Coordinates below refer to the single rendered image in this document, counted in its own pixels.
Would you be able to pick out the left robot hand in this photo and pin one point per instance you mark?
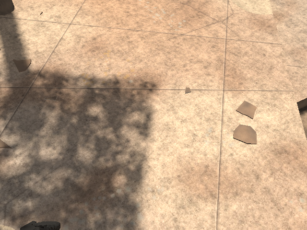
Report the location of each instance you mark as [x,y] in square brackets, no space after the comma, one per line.
[44,225]

